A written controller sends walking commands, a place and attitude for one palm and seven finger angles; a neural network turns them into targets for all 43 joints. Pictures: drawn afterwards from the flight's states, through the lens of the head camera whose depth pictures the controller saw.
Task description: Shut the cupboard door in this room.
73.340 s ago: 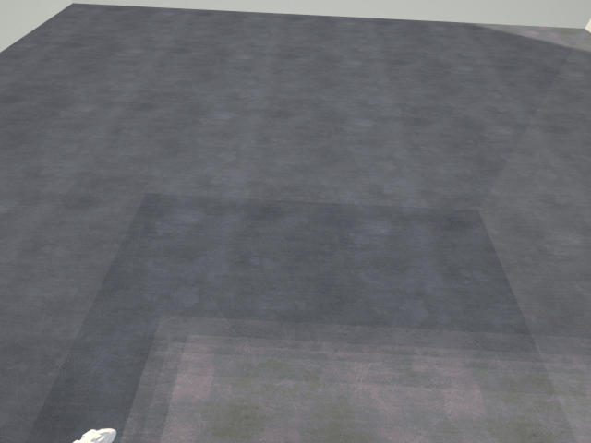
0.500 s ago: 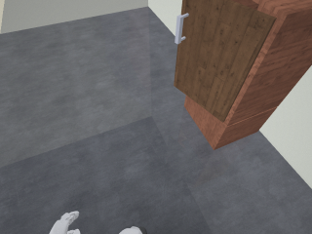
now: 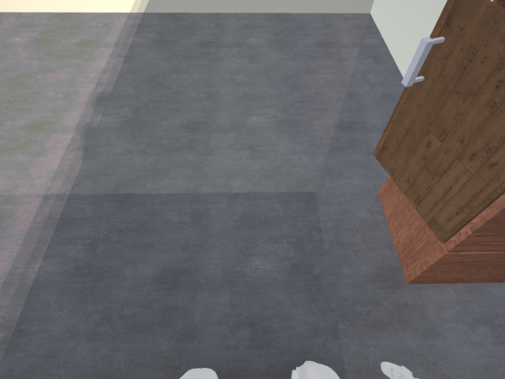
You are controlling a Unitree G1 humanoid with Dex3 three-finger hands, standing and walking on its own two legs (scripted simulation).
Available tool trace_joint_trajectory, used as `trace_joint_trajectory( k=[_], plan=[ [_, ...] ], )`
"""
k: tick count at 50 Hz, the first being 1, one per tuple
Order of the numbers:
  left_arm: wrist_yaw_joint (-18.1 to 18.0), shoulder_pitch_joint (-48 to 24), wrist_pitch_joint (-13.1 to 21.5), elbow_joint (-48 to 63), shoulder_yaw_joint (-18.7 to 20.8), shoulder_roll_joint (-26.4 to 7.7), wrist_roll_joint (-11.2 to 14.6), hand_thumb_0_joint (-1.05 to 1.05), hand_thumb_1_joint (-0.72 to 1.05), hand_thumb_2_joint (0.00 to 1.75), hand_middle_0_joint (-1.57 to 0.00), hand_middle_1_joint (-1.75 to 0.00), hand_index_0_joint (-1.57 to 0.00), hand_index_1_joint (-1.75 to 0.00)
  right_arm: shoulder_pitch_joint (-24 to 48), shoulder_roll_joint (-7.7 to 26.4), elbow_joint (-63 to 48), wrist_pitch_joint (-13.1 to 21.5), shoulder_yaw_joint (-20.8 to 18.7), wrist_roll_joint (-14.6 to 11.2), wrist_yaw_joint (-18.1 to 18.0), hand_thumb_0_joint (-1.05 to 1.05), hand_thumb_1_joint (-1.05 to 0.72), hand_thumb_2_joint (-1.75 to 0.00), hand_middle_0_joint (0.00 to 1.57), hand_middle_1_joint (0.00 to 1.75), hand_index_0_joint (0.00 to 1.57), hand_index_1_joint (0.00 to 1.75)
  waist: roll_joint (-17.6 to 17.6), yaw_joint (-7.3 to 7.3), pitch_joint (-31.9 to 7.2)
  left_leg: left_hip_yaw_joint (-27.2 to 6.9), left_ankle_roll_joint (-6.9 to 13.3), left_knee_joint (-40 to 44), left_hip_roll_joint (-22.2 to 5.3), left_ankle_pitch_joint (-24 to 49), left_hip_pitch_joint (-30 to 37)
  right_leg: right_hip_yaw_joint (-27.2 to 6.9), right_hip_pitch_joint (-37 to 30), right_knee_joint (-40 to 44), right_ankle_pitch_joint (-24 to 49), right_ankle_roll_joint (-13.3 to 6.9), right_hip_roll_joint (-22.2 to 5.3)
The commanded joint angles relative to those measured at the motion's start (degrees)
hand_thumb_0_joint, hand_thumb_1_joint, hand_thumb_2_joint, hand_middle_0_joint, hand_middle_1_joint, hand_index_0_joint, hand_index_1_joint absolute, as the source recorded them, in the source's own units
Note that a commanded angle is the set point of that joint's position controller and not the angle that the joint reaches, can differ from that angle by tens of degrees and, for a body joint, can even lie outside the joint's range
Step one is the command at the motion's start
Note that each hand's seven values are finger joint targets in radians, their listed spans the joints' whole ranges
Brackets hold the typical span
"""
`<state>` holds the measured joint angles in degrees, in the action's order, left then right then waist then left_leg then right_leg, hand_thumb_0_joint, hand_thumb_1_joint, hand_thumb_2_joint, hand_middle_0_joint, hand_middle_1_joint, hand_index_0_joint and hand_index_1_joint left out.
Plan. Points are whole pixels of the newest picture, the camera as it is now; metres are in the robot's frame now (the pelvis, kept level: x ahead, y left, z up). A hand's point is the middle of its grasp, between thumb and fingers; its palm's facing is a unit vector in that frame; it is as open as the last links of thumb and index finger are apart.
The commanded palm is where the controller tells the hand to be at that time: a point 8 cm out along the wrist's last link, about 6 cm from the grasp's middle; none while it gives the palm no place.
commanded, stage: walk to a spot facing it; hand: left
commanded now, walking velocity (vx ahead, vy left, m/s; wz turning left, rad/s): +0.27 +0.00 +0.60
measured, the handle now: (423, 61) +0.89 -0.40 +0.00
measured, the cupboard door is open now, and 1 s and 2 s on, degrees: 18 18 18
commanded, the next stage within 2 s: turn to face it in 1.34 s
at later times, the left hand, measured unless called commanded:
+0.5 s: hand out of the picture -0.02 +0.19 -0.17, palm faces +0.42 -0.89 -0.19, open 7.4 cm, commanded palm none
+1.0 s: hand (128, 291) +0.27 +0.26 -0.14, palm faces +0.50 -0.84 -0.23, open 7.4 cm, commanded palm none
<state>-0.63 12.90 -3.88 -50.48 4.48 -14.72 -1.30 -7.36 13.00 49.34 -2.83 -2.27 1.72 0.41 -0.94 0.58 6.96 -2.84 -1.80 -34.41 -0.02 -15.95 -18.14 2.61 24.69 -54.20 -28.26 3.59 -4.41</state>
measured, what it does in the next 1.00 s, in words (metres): walks ahead, turning left: right foot, then left foot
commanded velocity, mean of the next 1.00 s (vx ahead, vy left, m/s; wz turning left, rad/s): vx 0.33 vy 0.00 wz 0.48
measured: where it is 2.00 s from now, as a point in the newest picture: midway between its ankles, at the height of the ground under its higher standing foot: (200, 295)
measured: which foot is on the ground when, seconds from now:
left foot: down 0.00-0.06, up 0.08-0.46, down 0.48-0.88, up 0.90-1.00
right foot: up 0.00-0.04, down 0.06-0.46, up 0.48-0.86, down 0.88-1.00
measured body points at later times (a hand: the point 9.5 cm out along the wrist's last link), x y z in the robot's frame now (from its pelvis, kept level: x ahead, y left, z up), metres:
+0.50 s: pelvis +0.07 +0.03 +0.00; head +0.11 +0.06 +0.44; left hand -0.04 +0.24 -0.16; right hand +0.28 -0.15 -0.13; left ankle +0.08 +0.14 -0.73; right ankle +0.04 -0.13 -0.71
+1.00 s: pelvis +0.27 +0.05 +0.01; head +0.30 +0.04 +0.46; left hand +0.24 +0.31 -0.12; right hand +0.36 -0.16 -0.16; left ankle +0.13 +0.14 -0.63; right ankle +0.36 +0.00 -0.72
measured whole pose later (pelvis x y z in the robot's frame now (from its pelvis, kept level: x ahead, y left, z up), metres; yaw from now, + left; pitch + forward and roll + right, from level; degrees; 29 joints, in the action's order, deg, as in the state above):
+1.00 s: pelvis +0.27 +0.05 +0.01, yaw +31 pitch -1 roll +1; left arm 0.6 10.8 3.2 -51.6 3.2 -8.5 -2.1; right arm -19.9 11.3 60.9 0.0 -3.7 1.3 1.0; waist 2.0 -2.3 3.6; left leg -0.9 2.6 -69.1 -0.1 -19.8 -23.2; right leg 9.3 18.3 -32.8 -13.6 -2.6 -4.0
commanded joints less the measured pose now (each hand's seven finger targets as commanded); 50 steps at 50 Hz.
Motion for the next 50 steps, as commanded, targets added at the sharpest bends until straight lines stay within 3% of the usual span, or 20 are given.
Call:
trace_joint_trajectory(
  k=[1, 2, 3, 5, 7, 9, 17, 21, 22, 23, 24, 25, 29, 39, 42, 43, 44, 45, 46, 50],
  plan=[
    [0.8, 9.9, 2.8, 2.8, 1.4, -4.2, -0.3, 0.00, 0.90, 0.90, -0.20, -0.30, -0.20, -0.30, 4.0, 12.2, -5.2, 0.2, -3.7, 0.2, -0.9, 0.00, -0.90, -0.90, 0.20, 0.30, 0.20, 0.30, 9.2, 2.74, -8.1, -12.1, 7.7, 10.3, -7.3, -16.0, -10.4, 3.8, -17.2, 17.8, 7.2, -0.3, 4.1],
    [0.7, 14.6, 3.3, 1.7, 2.1, -6.5, -1.0, 0.00, 0.90, 0.90, -0.20, -0.30, -0.20, -0.30, 4.9, 9.9, -6.1, 0.1, -3.5, -0.1, -0.6, 0.00, -0.90, -0.90, 0.20, 0.30, 0.20, 0.30, 1.2, 5.08, -7.0, -8.1, 5.3, 0.1, -1.4, -22.8, -19.8, -1.6, -24.6, 27.1, 0.3, -1.5, 0.1],
    [0.0, 16.5, 3.9, 2.5, 3.0, -12.1, -2.0, 0.00, 0.90, 0.90, -0.20, -0.30, -0.20, -0.30, 5.0, 5.1, -7.6, 0.3, -2.7, -0.7, -0.1, 0.00, -0.90, -0.90, 0.20, 0.30, 0.20, 0.30, -17.9, 6.89, -5.4, 0.4, 1.4, -20.3, 5.8, -23.2, -29.9, -25.3, -25.2, 42.4, -19.7, -7.3, -16.3],
    [-0.7, 7.1, 4.7, 5.1, 2.3, -10.9, -0.6, 0.00, 0.90, 0.90, -0.20, -0.30, -0.20, -0.30, 4.8, 6.7, -7.4, 0.3, -3.5, 0.2, 0.6, 0.00, -0.90, -0.90, 0.20, 0.30, 0.20, 0.30, -13.1, 1.41, -0.8, -4.4, 1.5, -40.9, -0.3, -12.2, -25.4, -35.1, -8.9, 49.7, -23.9, -11.7, -23.2],
    [-0.6, -0.5, 5.9, 6.0, 1.5, -7.2, -0.7, 0.00, 0.90, 0.90, -0.20, -0.30, -0.20, -0.30, 1.7, 6.4, -5.1, 0.1, -3.6, 0.5, 1.8, 0.00, -0.90, -0.90, 0.20, 0.30, 0.20, 0.30, -7.8, -2.55, 0.0, -2.1, 0.5, -42.7, -3.3, -3.2, -22.1, -17.5, -5.9, 46.3, -11.2, -9.5, -18.3],
    [-0.6, 1.1, 6.7, 4.7, 1.4, -5.8, -0.7, 0.00, 0.90, 0.90, -0.20, -0.30, -0.20, -0.30, 0.8, 4.5, -3.9, 0.3, -3.1, 0.2, 2.5, 0.00, -0.90, -0.90, 0.20, 0.30, 0.20, 0.30, -6.9, -1.93, -2.7, 1.4, 0.0, -36.0, -3.7, -1.2, -18.4, -6.2, -10.5, 43.9, 1.9, -8.5, -14.7],
    [-0.2, 12.2, 7.3, -1.7, 2.2, -6.7, -0.8, 0.00, 0.90, 0.90, -0.20, -0.30, -0.20, -0.30, 7.4, 0.9, -5.1, 2.1, -1.4, -0.2, 3.2, 0.00, -0.90, -0.90, 0.20, 0.30, 0.20, 0.30, -8.0, 3.53, -4.5, 8.4, 1.8, -9.3, -3.3, -4.7, -16.7, 4.7, -28.0, 38.3, 24.7, -9.2, -17.8],
    [0.2, 9.4, 7.0, -1.9, 2.7, -8.5, -0.5, 0.00, 0.90, 0.90, -0.20, -0.30, -0.20, -0.30, 0.7, 2.8, -3.6, 3.3, -1.8, 0.1, 2.8, 0.00, -0.90, -0.90, 0.20, 0.30, 0.20, 0.30, -6.5, -0.52, -6.0, 12.5, 4.0, 2.1, -0.1, -3.4, 1.5, 9.7, -19.9, 28.7, 27.2, -7.4, -18.1],
    [0.5, 8.7, 6.8, -1.7, 2.5, -8.0, -0.1, 0.00, 0.90, 0.90, -0.20, -0.30, -0.20, -0.30, -6.5, 5.5, -1.5, 3.6, -2.6, 0.3, 2.4, 0.00, -0.90, -0.90, 0.20, 0.30, 0.20, 0.30, -1.4, -4.16, -9.7, 11.2, 4.7, 7.6, 0.5, -1.7, 14.9, 13.5, -13.0, 17.1, 25.7, -5.3, -15.2],
    [1.3, 8.3, 6.6, 0.2, 2.1, -4.4, 0.2, 0.00, 0.90, 0.90, -0.20, -0.30, -0.20, -0.30, -14.5, 13.0, 0.2, 3.9, -4.6, 0.8, 1.6, 0.00, -0.90, -0.90, 0.20, 0.30, 0.20, 0.30, 15.4, -8.01, -14.4, -10.5, 10.1, 12.4, -12.9, -7.6, 28.9, 15.4, 3.7, -1.5, 8.7, -1.4, -7.6],
    [1.6, -0.3, 6.5, 5.5, 0.8, -3.7, -0.2, 0.00, 0.90, 0.90, -0.20, -0.30, -0.20, -0.30, -21.7, 17.1, 2.3, 3.7, -5.6, 0.4, 0.5, 0.00, -0.90, -0.90, 0.20, 0.30, 0.20, 0.30, 17.7, -11.85, -13.1, -27.3, 15.9, 18.5, -23.2, -1.5, 33.2, 8.1, 19.5, -13.1, -6.8, -0.6, -2.7],
    [1.3, -4.3, 6.5, 7.0, 1.1, -4.0, -0.4, 0.00, 0.90, 0.90, -0.20, -0.30, -0.20, -0.30, -21.7, 16.8, 3.2, 3.7, -5.0, 0.1, 0.1, 0.00, -0.90, -0.90, 0.20, 0.30, 0.20, 0.30, 8.5, -10.96, -10.6, -26.4, 16.7, 19.2, -25.2, -7.0, 26.6, 1.8, 20.7, -16.1, -4.9, -1.8, -4.3],
    [2.2, 2.0, 5.3, 1.7, 1.6, -1.9, -0.8, 0.00, 0.90, 0.90, -0.20, -0.30, -0.20, -0.30, -8.7, 8.1, 0.3, 5.1, -2.1, 0.1, -1.2, 0.00, -0.90, -0.90, 0.20, 0.30, 0.20, 0.30, 10.8, -2.80, -4.6, -11.7, 11.5, 22.2, -14.9, -8.9, 8.4, -0.9, 12.3, -11.2, 9.8, -1.4, -5.4],
    [2.8, -4.2, 5.5, 3.6, 0.7, -1.1, -0.3, 0.00, 0.90, 0.90, -0.20, -0.30, -0.20, -0.30, -11.7, 6.8, 5.1, 6.1, -2.4, -0.1, -0.9, 0.00, -0.90, -0.90, 0.20, 0.30, 0.20, 0.30, 6.4, -1.50, -1.2, -5.8, 13.1, 22.2, -12.5, -1.1, 5.1, 1.6, 0.8, 14.2, 18.5, -0.8, -1.4],
    [2.6, 4.1, 6.1, 1.2, 1.6, -2.7, -0.4, 0.00, 0.90, 0.90, -0.20, -0.30, -0.20, -0.30, -9.9, 6.6, 5.5, 5.7, -2.4, -0.2, -0.9, 0.00, -0.90, -0.90, 0.20, 0.30, 0.20, 0.30, 3.5, 2.93, -2.8, -4.8, 10.6, 12.9, -9.5, -4.6, -2.5, 2.2, -16.6, 20.9, 18.3, -1.8, 0.8],
    [2.2, 12.3, 7.0, -1.0, 2.5, -6.4, -0.8, 0.00, 0.90, 0.90, -0.20, -0.30, -0.20, -0.30, -9.9, 4.9, 5.4, 5.8, -2.3, -0.7, -0.6, 0.00, -0.90, -0.90, 0.20, 0.30, 0.20, 0.30, -4.5, 6.63, -5.6, -0.8, 8.4, -1.5, -4.0, -5.0, -9.5, -4.0, -28.0, 26.8, 9.9, -3.4, -2.8],
    [1.4, 20.0, 7.4, -3.0, 3.9, -12.7, -1.3, 0.00, 0.90, 0.90, -0.20, -0.30, -0.20, -0.30, -12.6, 0.5, 4.1, 6.1, -1.6, -1.4, -0.3, 0.00, -0.90, -0.90, 0.20, 0.30, 0.20, 0.30, -22.2, 8.72, -12.2, 5.5, 5.5, -23.8, 5.0, -17.7, -18.3, -26.6, -36.6, 38.5, -1.8, -8.1, -19.9],
    [0.9, 18.4, 7.2, -2.5, 3.5, -11.9, -0.5, 0.00, 0.90, 0.90, -0.20, -0.30, -0.20, -0.30, -12.0, 2.1, 3.4, 5.7, -2.1, -0.6, -0.2, 0.00, -0.90, -0.90, 0.20, 0.30, 0.20, 0.30, -18.5, 6.60, -11.1, -0.1, 6.0, -36.2, 2.2, -17.8, -21.5, -35.4, -31.6, 45.0, -11.0, -10.2, -24.0],
    [0.5, 12.1, 7.3, -1.2, 3.0, -9.7, -0.6, 0.00, 0.90, 0.90, -0.20, -0.30, -0.20, -0.30, -11.5, 2.3, 4.0, 5.8, -2.5, -0.3, -0.1, 0.00, -0.90, -0.90, 0.20, 0.30, 0.20, 0.30, -15.7, 3.96, -8.8, -1.8, 5.8, -42.4, -0.1, -10.2, -23.1, -34.9, -26.1, 46.5, -15.1, -10.2, -23.1],
    [0.0, 4.5, 8.5, -0.3, 0.5, -0.3, -0.5, 0.00, 0.90, 0.90, -0.20, -0.30, -0.20, -0.30, -11.6, -0.6, 6.9, 4.0, -2.0, 0.0, 1.0, 0.00, -0.90, -0.90, 0.20, 0.30, 0.20, 0.30, -5.9, -1.26, -4.8, 0.6, 3.6, -38.9, -4.7, 3.3, -16.3, -4.3, -12.7, 43.4, 13.5, -7.5, -14.8]
  ],
)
